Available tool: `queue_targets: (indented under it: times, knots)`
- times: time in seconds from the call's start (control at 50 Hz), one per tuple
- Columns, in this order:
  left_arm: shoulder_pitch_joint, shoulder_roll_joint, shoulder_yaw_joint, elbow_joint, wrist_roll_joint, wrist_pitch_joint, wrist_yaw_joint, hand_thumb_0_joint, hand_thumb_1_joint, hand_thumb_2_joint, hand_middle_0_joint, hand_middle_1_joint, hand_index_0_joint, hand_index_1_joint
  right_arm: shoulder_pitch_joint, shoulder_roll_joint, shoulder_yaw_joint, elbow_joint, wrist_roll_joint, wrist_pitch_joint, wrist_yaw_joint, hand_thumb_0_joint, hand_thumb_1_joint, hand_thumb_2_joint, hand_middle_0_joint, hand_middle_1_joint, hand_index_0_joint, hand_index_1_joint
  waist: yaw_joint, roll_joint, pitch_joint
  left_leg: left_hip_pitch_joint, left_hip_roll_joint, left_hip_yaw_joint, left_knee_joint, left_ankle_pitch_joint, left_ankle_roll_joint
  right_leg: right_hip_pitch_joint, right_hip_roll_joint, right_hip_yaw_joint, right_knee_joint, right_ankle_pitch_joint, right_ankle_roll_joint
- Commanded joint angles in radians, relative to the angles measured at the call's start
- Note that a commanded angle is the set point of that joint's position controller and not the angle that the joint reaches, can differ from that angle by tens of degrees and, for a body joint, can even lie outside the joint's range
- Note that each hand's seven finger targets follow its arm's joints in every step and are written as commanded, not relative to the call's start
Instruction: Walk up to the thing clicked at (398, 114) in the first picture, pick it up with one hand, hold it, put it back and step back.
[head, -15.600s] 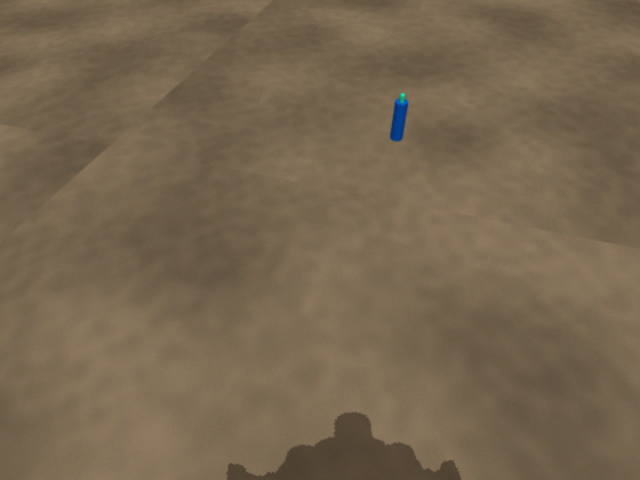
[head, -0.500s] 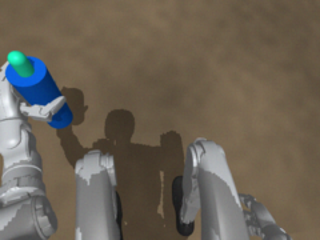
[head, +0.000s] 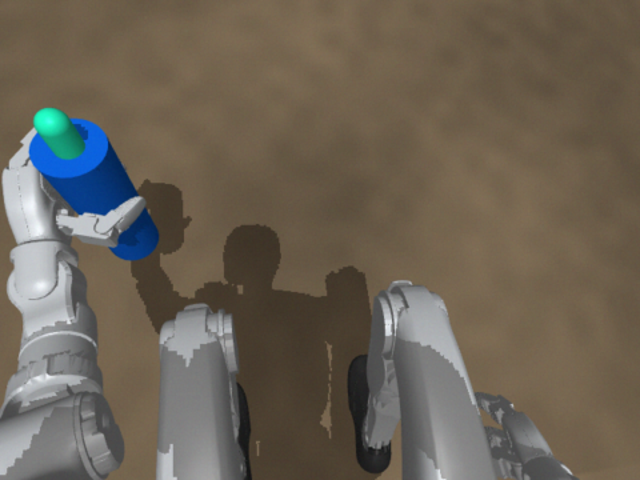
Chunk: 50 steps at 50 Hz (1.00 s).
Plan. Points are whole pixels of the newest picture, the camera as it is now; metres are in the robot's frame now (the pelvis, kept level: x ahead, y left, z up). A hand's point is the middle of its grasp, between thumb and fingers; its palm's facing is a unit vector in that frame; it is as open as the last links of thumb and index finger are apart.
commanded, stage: lift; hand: left
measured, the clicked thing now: (101, 192) +0.45 +0.23 -0.03
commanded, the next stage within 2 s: none
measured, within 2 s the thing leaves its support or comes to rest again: neither
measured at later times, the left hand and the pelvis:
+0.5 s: hand (61, 172) +0.43 +0.22 +0.06, palm faces +0.13 -0.99 -0.04, open 9.9 cm; pelvis +0.01 +0.00 +0.07, yaw +1 degrees
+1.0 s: hand out of the picture +0.41 +0.20 +0.24, palm faces +0.17 -0.99 -0.03, open 9.9 cm; pelvis +0.05 +0.00 +0.22, yaw +2 degrees
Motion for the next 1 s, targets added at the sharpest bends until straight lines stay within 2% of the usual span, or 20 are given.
queue_targets:
  times: [0.0,0.04,0.08,0.12,0.18,0.24,0.28,0.34,0.4,0.46,0.52,0.56,0.6,0.64,0.74,0.76,0.78,0.8,0.88,0.98]
  knots:
    - [-0.313,0.266,0.044,-0.296,-0.031,-0.088,-0.007,0.0,0.196,1.224,-1.258,-1.415,-1.284,-1.403,0.128,-0.207,-0.081,-0.064,0.009,-0.018,-0.019,0.0,-0.918,-0.904,0.2,0.3,0.2,0.3,0.019,0.167,-0.693,0.448,-0.038,0.05,-0.305,0.127,0.03,0.408,0.048,-0.008,-0.244,0.124,-0.033]
    - [-0.338,0.269,0.029,-0.352,-0.029,-0.079,-0.013,0.0,0.208,1.203,-1.248,-1.399,-1.281,-1.381,0.133,-0.208,-0.084,-0.063,0.013,-0.019,-0.022,0.0,-0.915,-0.902,0.2,0.3,0.2,0.3,0.023,0.202,-0.733,0.503,-0.036,0.044,-0.32,0.158,0.023,0.405,0.047,-0.01,-0.239,0.149,-0.038]
    - [-0.274,0.238,0.025,-0.324,-0.045,-0.062,-0.018,0.0,0.201,1.2,-1.231,-1.392,-1.264,-1.374,0.129,-0.207,-0.085,-0.074,0.022,-0.021,-0.024,0.0,-0.914,-0.902,0.2,0.3,0.2,0.3,0.021,0.184,-0.7,0.497,-0.034,0.038,-0.334,0.135,0.025,0.404,0.047,-0.012,-0.252,0.131,-0.037]
    - [-0.3,0.269,0.043,-0.398,-0.055,-0.06,-0.012,0.0,0.199,1.218,-1.244,-1.393,-1.27,-1.383,0.136,-0.2,-0.09,-0.079,0.028,-0.026,-0.029,0.0,-0.909,-0.902,0.2,0.3,0.2,0.3,0.028,0.144,-0.724,0.472,-0.035,0.05,-0.334,0.119,0.032,0.456,0.05,0.001,-0.287,0.115,-0.033]
    - [-0.286,0.222,0.001,-0.457,-0.068,-0.04,-0.012,0.0,0.16,1.211,-1.244,-1.402,-1.274,-1.388,0.127,-0.191,-0.092,-0.09,0.037,-0.034,-0.035,0.0,-0.912,-0.902,0.2,0.3,0.2,0.3,0.027,0.168,-0.716,0.497,-0.036,0.048,-0.369,0.097,0.031,0.467,0.048,0.009,-0.319,0.094,-0.034]
    - [-0.215,0.219,0.009,-0.473,-0.068,-0.012,0.001,0.0,0.194,1.218,-1.216,-1.382,-1.246,-1.368,0.13,-0.195,-0.101,-0.102,0.049,-0.036,-0.042,0.0,-0.904,-0.9,0.2,0.3,0.2,0.3,0.039,0.147,-0.707,0.531,-0.034,0.034,-0.401,0.111,0.029,0.464,0.05,0.002,-0.338,0.11,-0.038]
    - [-0.194,0.163,-0.031,-0.487,-0.074,0.002,0.004,0.0,0.206,1.221,-1.197,-1.378,-1.231,-1.361,0.124,-0.191,-0.099,-0.114,0.056,-0.038,-0.044,0.0,-0.903,-0.9,0.2,0.3,0.2,0.3,0.034,0.155,-0.699,0.57,-0.032,0.022,-0.431,0.139,0.023,0.468,0.046,-0.002,-0.348,0.137,-0.04]
    - [-0.146,0.201,-0.002,-0.574,-0.078,0.022,0.02,0.0,0.241,1.223,-1.198,-1.375,-1.234,-1.356,0.136,-0.185,-0.106,-0.126,0.064,-0.037,-0.049,0.0,-0.899,-0.899,0.2,0.3,0.2,0.3,0.063,0.156,-0.739,0.628,-0.03,0.026,-0.455,0.195,0.023,0.53,0.048,0.005,-0.379,0.17,-0.041]
    - [-0.112,0.122,-0.053,-0.616,-0.09,0.048,0.031,0.0,0.247,1.249,-1.2,-1.391,-1.236,-1.373,0.121,-0.169,-0.108,-0.135,0.072,-0.046,-0.054,0.0,-0.901,-0.899,0.2,0.3,0.2,0.3,0.047,0.141,-0.717,0.657,-0.03,0.028,-0.489,0.194,0.026,0.557,0.05,0.009,-0.43,0.175,-0.038]
    - [-0.032,0.11,-0.055,-0.595,-0.085,0.072,0.047,0.0,0.264,1.257,-1.193,-1.384,-1.227,-1.368,0.112,-0.167,-0.109,-0.146,0.08,-0.049,-0.061,0.0,-0.897,-0.899,0.2,0.3,0.2,0.3,0.056,0.115,-0.674,0.666,-0.028,0.025,-0.531,0.183,0.027,0.602,0.05,0.012,-0.474,0.17,-0.037]
    - [-0.066,0.128,-0.071,-0.763,-0.084,0.076,0.063,0.0,0.253,1.251,-1.193,-1.387,-1.23,-1.369,0.106,-0.158,-0.113,-0.162,0.088,-0.049,-0.067,0.0,-0.895,-0.898,0.2,0.3,0.2,0.3,0.077,0.157,-0.726,0.775,-0.025,0.019,-0.589,0.183,0.021,0.642,0.048,0.019,-0.52,0.167,-0.039]
    - [-0.032,0.108,-0.088,-0.775,-0.085,0.099,0.077,0.0,0.288,1.264,-1.183,-1.383,-1.218,-1.366,0.106,-0.155,-0.113,-0.157,0.095,-0.052,-0.074,0.0,-0.891,-0.897,0.2,0.3,0.2,0.3,0.068,0.15,-0.682,0.814,-0.022,0.004,-0.64,0.149,0.018,0.655,0.049,0.016,-0.56,0.147,-0.037]
    - [0.042,0.042,-0.113,-0.715,-0.098,0.12,0.085,0.0,0.266,1.271,-1.161,-1.371,-1.189,-1.362,0.088,-0.145,-0.109,-0.163,0.099,-0.059,-0.079,0.0,-0.894,-0.9,0.2,0.3,0.2,0.3,0.056,0.092,-0.644,0.804,-0.022,0.01,-0.645,0.168,0.025,0.699,0.054,0.017,-0.597,0.168,-0.03]
    - [0.015,0.082,-0.092,-0.807,-0.099,0.116,0.102,0.0,0.229,1.267,-1.184,-1.38,-1.21,-1.373,0.09,-0.137,-0.106,-0.165,0.101,-0.063,-0.084,0.0,-0.897,-0.9,0.2,0.3,0.2,0.3,0.076,0.099,-0.676,0.841,-0.025,0.017,-0.677,0.2,0.026,0.79,0.052,0.024,-0.635,0.2,-0.027]
    - [0.115,0.01,-0.175,-0.863,-0.087,0.153,0.137,0.0,0.185,1.264,-1.165,-1.369,-1.188,-1.366,0.093,-0.116,-0.102,-0.165,0.104,-0.07,-0.092,0.0,-0.896,-0.9,0.2,0.3,0.2,0.3,0.065,0.085,-0.645,0.948,-0.025,0.029,-0.764,0.255,0.026,0.917,0.057,0.032,-0.747,0.257,-0.022]
    - [0.129,0.012,-0.173,-0.883,-0.088,0.159,0.147,0.0,0.198,1.262,-1.164,-1.367,-1.187,-1.364,0.093,-0.117,-0.101,-0.167,0.107,-0.073,-0.094,0.0,-0.894,-0.9,0.2,0.3,0.2,0.3,0.077,0.091,-0.631,0.982,-0.024,0.023,-0.794,0.249,0.022,0.927,0.06,0.025,-0.766,0.251,-0.023]
    - [0.154,0.021,-0.164,-0.875,-0.086,0.167,0.156,0.0,0.185,1.254,-1.158,-1.359,-1.18,-1.357,0.092,-0.117,-0.102,-0.164,0.109,-0.075,-0.096,0.0,-0.893,-0.899,0.2,0.3,0.2,0.3,0.082,0.083,-0.614,0.997,-0.023,0.021,-0.814,0.242,0.022,0.949,0.061,0.024,-0.787,0.246,-0.022]
    - [0.175,-0.001,-0.187,-0.823,-0.074,0.177,0.162,0.0,0.178,1.247,-1.141,-1.346,-1.164,-1.343,0.094,-0.115,-0.101,-0.155,0.108,-0.075,-0.099,0.0,-0.894,-0.899,0.2,0.3,0.2,0.3,0.066,0.067,-0.582,1.012,-0.02,0.017,-0.829,0.259,0.023,0.948,0.062,0.021,-0.804,0.266,-0.021]
    - [0.186,0.017,-0.162,-0.837,-0.069,0.171,0.185,0.0,0.184,1.269,-1.161,-1.36,-1.182,-1.36,0.099,-0.101,-0.09,-0.155,0.105,-0.076,-0.102,0.0,-0.887,-0.898,0.2,0.3,0.2,0.3,0.085,0.074,-0.539,1.088,-0.021,0.017,-0.9,0.333,0.02,1.039,0.065,0.016,-0.865,0.326,-0.021]
    - [0.197,-0.013,-0.206,-0.82,-0.067,0.158,0.175,0.0,0.184,1.264,-1.191,-1.368,-1.207,-1.371,0.086,-0.099,-0.092,-0.15,0.102,-0.086,-0.1,0.0,-0.894,-0.899,0.2,0.3,0.2,0.3,0.084,0.091,-0.449,1.17,-0.019,0.02,-0.992,0.308,0.015,1.087,0.07,0.015,-0.95,0.305,-0.021]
